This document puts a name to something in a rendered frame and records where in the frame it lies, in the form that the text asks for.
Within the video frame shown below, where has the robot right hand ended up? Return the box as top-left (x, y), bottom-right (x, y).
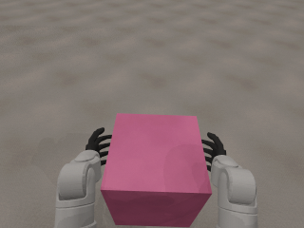
top-left (201, 132), bottom-right (226, 172)

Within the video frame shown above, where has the left robot forearm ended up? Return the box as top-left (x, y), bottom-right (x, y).
top-left (53, 149), bottom-right (102, 228)

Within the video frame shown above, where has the carton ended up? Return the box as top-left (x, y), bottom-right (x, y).
top-left (100, 113), bottom-right (213, 228)

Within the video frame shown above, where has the robot left hand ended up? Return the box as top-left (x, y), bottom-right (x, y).
top-left (85, 127), bottom-right (112, 165)

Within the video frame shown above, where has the right robot forearm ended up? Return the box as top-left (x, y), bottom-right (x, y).
top-left (211, 155), bottom-right (258, 228)

